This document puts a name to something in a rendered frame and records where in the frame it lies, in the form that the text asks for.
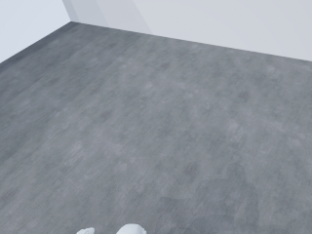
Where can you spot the left robot thigh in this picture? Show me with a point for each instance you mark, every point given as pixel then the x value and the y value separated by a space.
pixel 131 228

